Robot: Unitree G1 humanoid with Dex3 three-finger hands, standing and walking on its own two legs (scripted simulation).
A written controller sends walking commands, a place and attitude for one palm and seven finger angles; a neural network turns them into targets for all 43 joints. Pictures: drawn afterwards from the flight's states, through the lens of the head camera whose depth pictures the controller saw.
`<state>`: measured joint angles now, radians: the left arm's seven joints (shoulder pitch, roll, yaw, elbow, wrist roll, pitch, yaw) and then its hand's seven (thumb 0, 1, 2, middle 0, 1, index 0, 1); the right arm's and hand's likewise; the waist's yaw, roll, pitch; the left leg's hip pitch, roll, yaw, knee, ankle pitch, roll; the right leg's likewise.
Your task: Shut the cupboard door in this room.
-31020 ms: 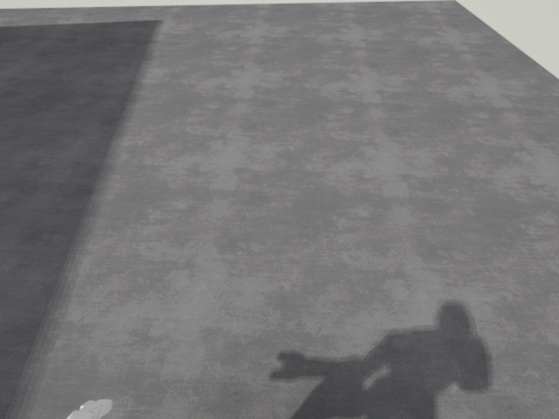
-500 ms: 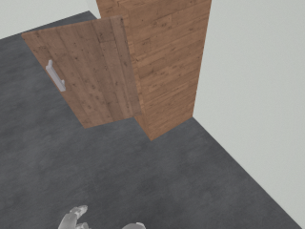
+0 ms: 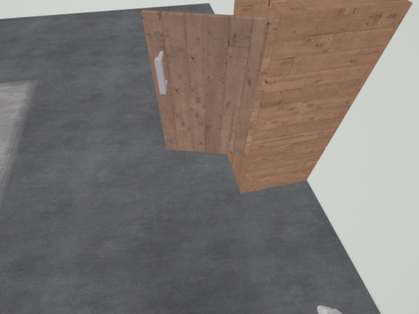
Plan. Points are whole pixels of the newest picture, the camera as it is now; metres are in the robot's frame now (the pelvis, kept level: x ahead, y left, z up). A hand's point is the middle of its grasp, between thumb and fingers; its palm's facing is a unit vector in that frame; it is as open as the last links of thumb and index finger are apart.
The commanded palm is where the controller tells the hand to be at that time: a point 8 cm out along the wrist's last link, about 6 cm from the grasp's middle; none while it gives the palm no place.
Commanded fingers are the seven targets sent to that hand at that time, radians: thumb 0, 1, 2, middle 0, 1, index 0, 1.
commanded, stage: take the last steps up to it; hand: left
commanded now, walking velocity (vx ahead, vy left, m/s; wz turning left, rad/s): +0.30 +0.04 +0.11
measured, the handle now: (162, 73) +0.77 +0.24 -0.01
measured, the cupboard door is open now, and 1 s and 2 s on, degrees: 72 72 72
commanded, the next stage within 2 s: come to a stop and stand still in 0.92 s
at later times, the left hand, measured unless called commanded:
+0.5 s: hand (147, 297) +0.16 +0.16 -0.16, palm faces +0.07 -0.97 -0.22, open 7.3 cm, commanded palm none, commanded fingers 0.00 0.90 0.90 -0.20 -0.30 -0.20 -0.30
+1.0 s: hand (131, 267) +0.22 +0.21 -0.18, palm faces +0.12 -0.98 -0.16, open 7.3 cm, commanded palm none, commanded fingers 0.00 0.90 0.90 -0.20 -0.30 -0.20 -0.30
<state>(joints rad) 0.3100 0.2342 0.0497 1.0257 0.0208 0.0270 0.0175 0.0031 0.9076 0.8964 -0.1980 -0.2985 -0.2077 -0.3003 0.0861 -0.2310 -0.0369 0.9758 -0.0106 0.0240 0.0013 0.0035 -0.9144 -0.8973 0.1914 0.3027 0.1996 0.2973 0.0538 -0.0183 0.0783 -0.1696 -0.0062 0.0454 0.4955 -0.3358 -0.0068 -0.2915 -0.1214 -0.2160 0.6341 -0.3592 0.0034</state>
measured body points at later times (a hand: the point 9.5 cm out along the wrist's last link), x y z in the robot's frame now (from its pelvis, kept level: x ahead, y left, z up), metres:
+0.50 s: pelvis +0.11 -0.03 +0.00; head +0.13 -0.05 +0.45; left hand +0.16 +0.21 -0.14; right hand +0.06 -0.26 -0.17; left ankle +0.00 +0.10 -0.65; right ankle +0.15 -0.12 -0.73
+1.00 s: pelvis +0.27 +0.04 +0.00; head +0.30 +0.06 +0.45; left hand +0.22 +0.27 -0.16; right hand +0.37 -0.18 -0.14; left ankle +0.30 +0.14 -0.73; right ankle +0.20 -0.08 -0.66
